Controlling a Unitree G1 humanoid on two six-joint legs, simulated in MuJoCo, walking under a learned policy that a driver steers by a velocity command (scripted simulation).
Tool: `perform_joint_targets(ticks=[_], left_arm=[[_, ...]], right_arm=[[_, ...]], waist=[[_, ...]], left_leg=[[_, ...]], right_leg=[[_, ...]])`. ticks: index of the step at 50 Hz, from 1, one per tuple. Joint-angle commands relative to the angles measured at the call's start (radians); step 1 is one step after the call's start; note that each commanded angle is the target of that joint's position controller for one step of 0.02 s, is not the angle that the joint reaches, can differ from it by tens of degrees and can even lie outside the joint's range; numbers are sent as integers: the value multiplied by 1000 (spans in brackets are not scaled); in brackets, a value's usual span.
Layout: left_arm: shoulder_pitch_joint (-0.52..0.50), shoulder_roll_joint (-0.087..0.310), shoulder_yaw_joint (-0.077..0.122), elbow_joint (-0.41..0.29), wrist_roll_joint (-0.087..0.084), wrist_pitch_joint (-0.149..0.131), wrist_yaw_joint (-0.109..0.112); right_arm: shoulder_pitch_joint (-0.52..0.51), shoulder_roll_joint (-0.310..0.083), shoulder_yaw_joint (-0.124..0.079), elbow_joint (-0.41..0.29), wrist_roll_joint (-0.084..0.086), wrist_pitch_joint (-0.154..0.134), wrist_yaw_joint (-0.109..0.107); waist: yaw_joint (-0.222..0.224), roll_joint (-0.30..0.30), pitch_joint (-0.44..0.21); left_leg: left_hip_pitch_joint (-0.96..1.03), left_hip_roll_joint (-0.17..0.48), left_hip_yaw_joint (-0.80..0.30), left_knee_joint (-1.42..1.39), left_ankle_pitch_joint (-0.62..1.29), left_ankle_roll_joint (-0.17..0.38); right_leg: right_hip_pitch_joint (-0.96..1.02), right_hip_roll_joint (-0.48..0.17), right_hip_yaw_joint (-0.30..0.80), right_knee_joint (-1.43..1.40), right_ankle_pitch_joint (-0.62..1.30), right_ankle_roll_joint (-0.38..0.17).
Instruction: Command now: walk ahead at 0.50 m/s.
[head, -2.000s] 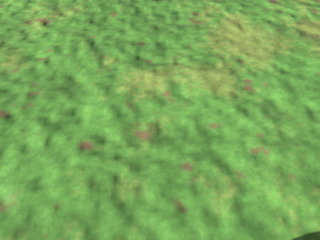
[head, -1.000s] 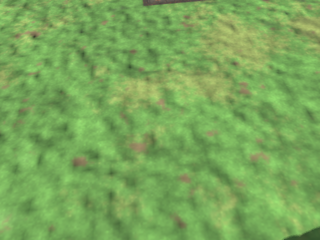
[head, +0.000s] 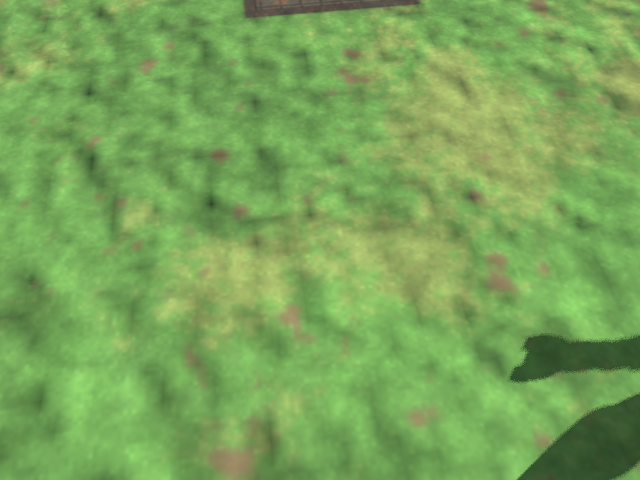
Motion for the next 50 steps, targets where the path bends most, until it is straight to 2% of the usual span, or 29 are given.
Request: perform_joint_targets(ticks=[1, 2, 3, 4, 5, 6, 7, 8, 9, 11, 13, 16, 20, 24, 26, 27, 28, 29, 30, 31, 32, 33, 34, 35, 36, 38, 41, 46, 50], left_arm=[[300, 127, 49, 48, 8, -28, 22], [474, 198, 71, 86, 34, -34, 33], [529, 295, 96, 92, 46, -30, 29], [450, 244, 88, 86, 6, -14, 19], [330, 190, 71, 68, -6, -16, 16], [279, 131, 55, 64, -3, -24, 11], [273, 97, 44, 76, -1, -32, 14], [283, 66, 33, 95, -4, -38, 20], [312, 65, 30, 109, -4, -45, 24], [361, 98, 33, 128, -9, -57, 27], [393, 123, 35, 134, -9, -59, 27], [437, 121, 30, 138, -6, -58, 25], [500, 119, 24, 154, -3, -65, 33], [535, 124, 23, 171, 4, -61, 48], [511, 148, 28, 167, 6, -58, 59], [499, 165, 32, 165, 7, -53, 63], [487, 179, 36, 160, 10, -45, 65], [472, 190, 39, 149, 4, -37, 63], [450, 178, 34, 109, -4, -38, 58], [502, 88, 22, 55, -21, -43, 34], [391, 159, 37, 32, -7, -51, 29], [312, 156, 35, -5, -14, -65, 24], [299, 154, 35, -6, -11, -72, 25], [297, 147, 37, -6, 3, -62, 28], [318, 134, 35, -9, 17, -41, 26], [314, 119, 34, -24, 29, -7, 19], [202, 123, 32, -76, 29, 14, 12], [37, 124, 24, -135, 20, 17, 1], [-80, 124, 11, -180, 12, 9, -6]], right_arm=[[-2, -163, -30, -25, 2, 0, -7], [-11, -135, -20, -53, 15, -2, -3], [121, -24, -2, -70, 58, 1, 12], [45, -132, -30, -65, 31, 5, 9], [-58, -134, -34, -103, 22, 2, 12], [-107, -121, -33, -114, 18, -2, 15], [-116, -107, -36, -112, 6, 6, 17], [-93, -84, -33, -108, -8, 21, 24], [-79, -65, -32, -104, -12, 34, 30], [-108, -59, -33, -118, -16, 50, 39], [-199, -71, -33, -152, -16, 60, 44], [-331, -78, -29, -197, -3, 62, 49], [-456, -62, -14, -238, 9, 58, 53], [-523, -71, -14, -272, 2, 51, 54], [-486, -85, -23, -269, -3, 46, 51], [-433, -98, -31, -257, -5, 45, 46], [-336, -116, -43, -229, -6, 41, 43], [-195, -142, -59, -184, -14, 34, 40], [-49, -222, -87, -158, -31, 33, 31], [-61, -312, -110, -173, -28, 41, 28], [-73, -294, -106, -166, 8, 55, 33], [-150, -261, -97, -176, 14, 57, 29], [-191, -208, -84, -181, 14, 55, 30], [-221, -184, -77, -187, 16, 50, 25], [-233, -160, -68, -188, 22, 43, 20], [-201, -179, -68, -183, 30, 27, 17], [-144, -219, -76, -184, 29, 24, 16], [-28, -194, -64, -168, 27, 25, 16], [28, -196, -56, -157, 16, 23, 5]], waist=[[187, 81, -132], [246, 19, -246], [186, -217, -373], [174, -62, -334], [135, -43, -166], [113, 5, -91], [83, 4, -51], [53, -15, -40], [43, -26, -42], [31, -30, -28], [40, -34, -1], [68, -43, 25], [105, -54, 41], [115, -53, 55], [84, -67, 23], [59, -80, -14], [20, -84, -70], [-42, -70, -143], [-104, 3, -240], [-23, 235, -309], [-37, 84, -295], [-8, 60, -159], [27, -16, -92], [60, -34, -61], [91, -16, -65], [105, 4, -69], [82, 34, -38], [12, 69, -28], [-29, 77, -8]], left_leg=[[-61, 250, -46, 402, 1071, 78], [-270, 209, -22, 675, 758, 64], [-654, 9, 16, 1085, -41, 17], [-752, 31, -126, 1166, -92, 34], [-796, 86, -131, 1129, 2, 38], [-768, 119, -128, 1070, 64, 37], [-725, 142, -126, 1015, 89, 32], [-672, 156, -122, 969, 102, 20], [-647, 156, -113, 944, 107, 11], [-674, 163, -89, 903, 130, -7], [-745, 180, -69, 838, 197, -24], [-805, 183, -48, 692, 304, -37], [-777, 142, -18, 504, 400, -16], [-769, 112, 21, 399, 348, 33], [-694, 65, 57, 373, 263, 71], [-631, 31, 78, 370, 211, 93], [-535, -5, 91, 348, 177, 117], [-353, -19, 73, 277, 213, 147], [-110, 145, -152, 251, 152, 212], [150, 426, -709, 156, 203, 380], [136, 407, -769, 81, 175, 363], [13, 386, -620, 59, 219, 325], [-107, 345, -534, 33, 334, 283], [-197, 299, -462, 22, 422, 253], [-257, 259, -403, 11, 479, 234], [-295, 225, -358, 1, 553, 229], [-317, 189, -337, -26, 535, 207], [-195, 173, -308, -25, 631, 122], [-83, 193, -307, -6, 696, 115]], right_leg=[[346, 65, -19, -104, -15, -66], [613, -113, 168, -107, -86, -115], [899, -427, 690, -190, -119, -282], [821, -382, 763, -277, -213, -263], [663, -348, 586, -304, -214, -221], [539, -304, 483, -343, -115, -187], [457, -259, 395, -361, -36, -149], [395, -219, 325, -380, 15, -120], [376, -207, 291, -386, 63, -114], [367, -190, 243, -402, 140, -116], [373, -179, 211, -430, 145, -115], [412, -158, 147, -448, 199, -92], [479, -163, 56, -451, 288, -57], [611, -206, -4, -393, 420, -51], [661, -220, -40, -284, 694, -41], [679, -225, -56, -187, 838, -36], [680, -223, -70, -38, 907, -32], [605, -208, -92, 166, 827, -15], [385, -179, -104, 468, 515, 9], [-42, 58, -69, 845, -411, 59], [-161, 33, 136, 898, -384, 46], [-215, -22, 141, 844, -279, 41], [-170, -53, 136, 761, -219, 45], [-116, -74, 138, 699, -206, 59], [-58, -86, 140, 651, -205, 77], [-34, -87, 125, 583, -212, 106], [-95, -89, 99, 464, -114, 141], [-163, -75, 77, 251, 78, 134], [-179, -44, 56, 121, 103, 105]])
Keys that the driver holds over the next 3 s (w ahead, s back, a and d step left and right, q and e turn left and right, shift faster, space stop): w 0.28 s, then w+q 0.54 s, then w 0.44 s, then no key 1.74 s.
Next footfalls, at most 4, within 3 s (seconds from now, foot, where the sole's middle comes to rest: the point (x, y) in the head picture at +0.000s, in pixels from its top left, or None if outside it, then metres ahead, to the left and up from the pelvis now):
0.04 right None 0.19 -0.09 -0.76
0.58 left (276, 461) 0.49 0.09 -0.76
1.16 right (296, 307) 0.84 0.03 -0.77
1.62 left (202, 283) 0.93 0.25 -0.76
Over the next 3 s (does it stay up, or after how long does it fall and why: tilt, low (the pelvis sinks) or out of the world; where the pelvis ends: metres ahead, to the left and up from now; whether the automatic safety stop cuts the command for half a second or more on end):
stays up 0.90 0.12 0.02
